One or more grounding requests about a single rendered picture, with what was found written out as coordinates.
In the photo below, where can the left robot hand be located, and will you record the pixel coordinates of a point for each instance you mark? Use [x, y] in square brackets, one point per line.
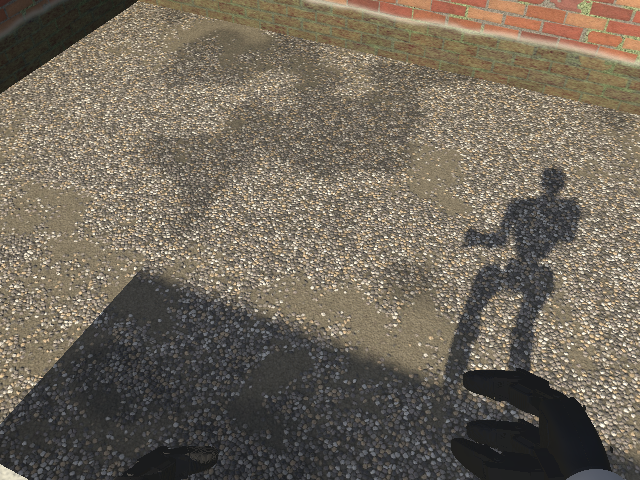
[172, 464]

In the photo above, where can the right robot hand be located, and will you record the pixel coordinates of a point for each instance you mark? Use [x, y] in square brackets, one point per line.
[565, 443]

